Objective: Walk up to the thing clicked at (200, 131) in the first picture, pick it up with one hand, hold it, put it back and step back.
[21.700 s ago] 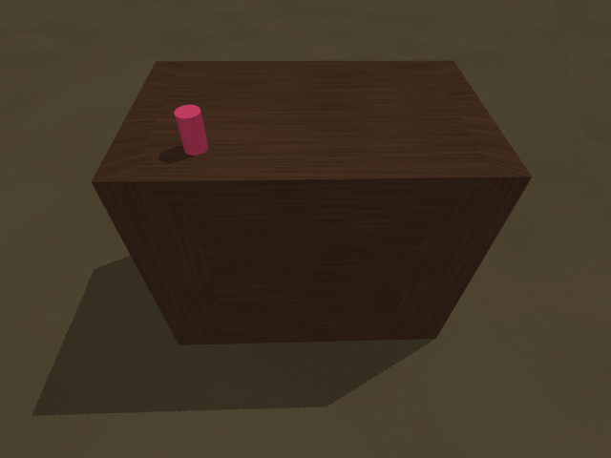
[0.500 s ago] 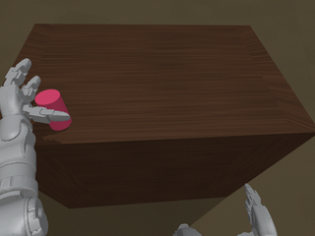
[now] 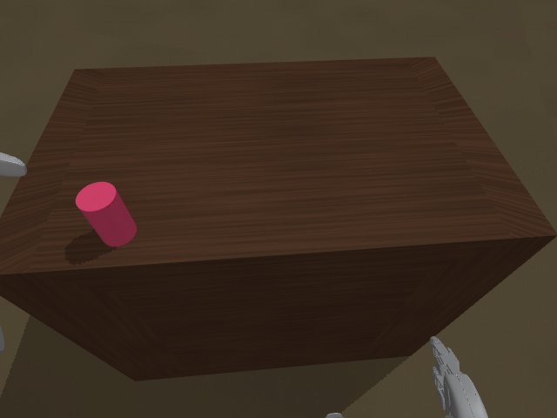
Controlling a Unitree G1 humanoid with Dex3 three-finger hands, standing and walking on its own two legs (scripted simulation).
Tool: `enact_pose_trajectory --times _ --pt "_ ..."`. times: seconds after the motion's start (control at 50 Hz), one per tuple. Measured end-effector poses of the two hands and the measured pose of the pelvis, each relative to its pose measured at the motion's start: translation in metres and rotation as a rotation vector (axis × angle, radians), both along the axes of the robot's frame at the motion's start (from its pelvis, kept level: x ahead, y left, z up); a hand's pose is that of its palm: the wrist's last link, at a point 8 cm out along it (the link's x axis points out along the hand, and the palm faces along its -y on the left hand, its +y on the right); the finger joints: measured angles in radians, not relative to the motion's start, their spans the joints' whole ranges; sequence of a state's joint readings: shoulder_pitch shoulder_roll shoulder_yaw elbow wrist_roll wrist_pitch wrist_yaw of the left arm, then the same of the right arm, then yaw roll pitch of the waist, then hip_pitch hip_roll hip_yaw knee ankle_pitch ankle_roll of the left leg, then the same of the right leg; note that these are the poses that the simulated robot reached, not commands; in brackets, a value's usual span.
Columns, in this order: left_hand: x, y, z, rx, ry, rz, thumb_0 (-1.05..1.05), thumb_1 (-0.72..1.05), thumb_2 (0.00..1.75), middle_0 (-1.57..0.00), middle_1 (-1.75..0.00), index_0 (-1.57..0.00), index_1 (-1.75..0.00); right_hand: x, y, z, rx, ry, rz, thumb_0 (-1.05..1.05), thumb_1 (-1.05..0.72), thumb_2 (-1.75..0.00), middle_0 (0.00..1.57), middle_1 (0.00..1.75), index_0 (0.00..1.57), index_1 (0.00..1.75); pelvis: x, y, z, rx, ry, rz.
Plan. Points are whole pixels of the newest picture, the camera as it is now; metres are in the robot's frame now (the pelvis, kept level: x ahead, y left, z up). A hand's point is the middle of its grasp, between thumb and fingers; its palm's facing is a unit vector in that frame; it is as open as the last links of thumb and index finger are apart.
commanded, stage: sink last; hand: left
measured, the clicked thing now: (108, 215) +0.42 +0.23 +0.05
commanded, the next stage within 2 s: home in 0.96 s
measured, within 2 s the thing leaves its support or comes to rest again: neither
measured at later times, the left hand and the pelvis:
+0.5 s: hand out of the picture +0.28 +0.28 +0.17, palm faces +0.40 -0.83 -0.40, open 17.5 cm; pelvis +0.02 +0.00 +0.01, yaw +1 degrees
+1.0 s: hand out of the picture +0.17 +0.24 +0.17, palm faces +0.39 -0.80 -0.46, open 17.5 cm; pelvis +0.00 -0.02 +0.01, yaw +2 degrees
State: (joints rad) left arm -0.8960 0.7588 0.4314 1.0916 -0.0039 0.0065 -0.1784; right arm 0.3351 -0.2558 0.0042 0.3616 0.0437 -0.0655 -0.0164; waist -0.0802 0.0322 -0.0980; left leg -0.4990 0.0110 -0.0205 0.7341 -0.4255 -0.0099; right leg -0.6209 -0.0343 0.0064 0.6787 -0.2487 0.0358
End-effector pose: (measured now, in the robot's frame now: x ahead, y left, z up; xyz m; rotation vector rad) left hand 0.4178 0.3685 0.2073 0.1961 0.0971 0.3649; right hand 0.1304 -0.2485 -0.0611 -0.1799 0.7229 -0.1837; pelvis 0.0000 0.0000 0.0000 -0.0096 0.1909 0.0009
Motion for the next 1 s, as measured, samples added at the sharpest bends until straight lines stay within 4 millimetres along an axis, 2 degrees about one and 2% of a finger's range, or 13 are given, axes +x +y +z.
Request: enact_pose_trajectory --times 0.12,0.22,0.28,0.36,0.44,0.56,0.7,0.8,0.9,1.0 --pt "-0.025 0.024 -0.009 0.057 0.025 0.098 -0.01 -0.59 0.03 -0.08 -0.05 -0.08 -0.05 -0.005 -0.002 -0.001 0.000 0.043 0.010 -0.01 0.51 -0.07 0.06 0.06 0.05 0.06 0.000 0.000 0.004 -0.002 -0.010 0.002" --pt "-0.051 0.024 -0.013 0.136 -0.004 0.108 -0.01 -0.60 0.03 -0.08 -0.05 -0.08 -0.05 0.004 0.003 -0.001 0.015 0.035 0.030 -0.01 0.50 -0.07 0.06 0.06 0.05 0.06 0.005 0.001 0.007 -0.008 -0.031 0.005" --pt "-0.072 0.011 -0.019 0.179 -0.030 0.082 -0.01 -0.60 0.03 -0.08 -0.05 -0.08 -0.06 0.013 0.008 -0.003 0.037 0.020 0.040 -0.01 0.49 -0.07 0.06 0.06 0.05 0.06 0.010 0.001 0.009 -0.010 -0.048 0.007" --pt "-0.107 -0.016 -0.026 0.219 -0.079 0.030 -0.01 -0.59 0.03 -0.08 -0.05 -0.08 -0.06 0.024 0.011 -0.005 0.065 0.000 0.038 -0.01 0.48 -0.07 0.06 0.06 0.05 0.06 0.015 0.001 0.010 -0.010 -0.078 0.011" --pt "-0.150 -0.037 -0.026 0.254 -0.125 0.006 -0.01 -0.58 0.02 -0.08 -0.05 -0.09 -0.05 0.031 0.006 -0.006 0.067 -0.004 0.015 -0.01 0.48 -0.07 0.06 0.06 0.06 0.06 0.018 -0.001 0.011 -0.007 -0.107 0.013" --pt "-0.212 -0.058 -0.023 0.299 -0.152 0.016 -0.01 -0.57 0.02 -0.08 -0.06 -0.09 -0.06 0.035 -0.004 -0.011 0.043 0.032 0.005 -0.01 0.48 -0.07 0.06 0.06 0.06 0.06 0.018 -0.006 0.012 0.000 -0.139 0.024" --pt "-0.260 -0.095 -0.034 0.290 -0.108 -0.043 -0.01 -0.57 0.02 -0.08 -0.07 -0.09 -0.06 0.039 0.000 -0.015 0.055 0.024 0.023 -0.01 0.47 -0.07 0.06 0.06 0.05 0.06 0.013 -0.012 0.011 0.008 -0.159 0.035" --pt "-0.280 -0.107 -0.026 0.329 -0.122 -0.065 -0.01 -0.58 0.03 -0.09 -0.07 -0.09 -0.07 0.041 -0.005 -0.009 0.048 -0.033 0.014 -0.01 0.46 -0.07 0.06 0.06 0.06 0.06 0.008 -0.016 0.011 0.016 -0.178 0.045" --pt "-0.285 -0.100 -0.019 0.361 -0.162 -0.032 -0.01 -0.59 0.03 -0.09 -0.07 -0.09 -0.07 0.035 -0.017 -0.003 0.031 -0.060 -0.003 -0.01 0.46 -0.07 0.06 0.06 0.06 0.06 0.002 -0.021 0.012 0.024 -0.195 0.047" --pt "-0.285 -0.093 -0.022 0.361 -0.178 -0.014 -0.01 -0.59 0.04 -0.09 -0.08 -0.09 -0.08 0.023 -0.023 0.001 0.021 -0.067 -0.009 -0.01 0.46 -0.07 0.06 0.06 0.05 0.06 -0.004 -0.024 0.014 0.028 -0.207 0.040"
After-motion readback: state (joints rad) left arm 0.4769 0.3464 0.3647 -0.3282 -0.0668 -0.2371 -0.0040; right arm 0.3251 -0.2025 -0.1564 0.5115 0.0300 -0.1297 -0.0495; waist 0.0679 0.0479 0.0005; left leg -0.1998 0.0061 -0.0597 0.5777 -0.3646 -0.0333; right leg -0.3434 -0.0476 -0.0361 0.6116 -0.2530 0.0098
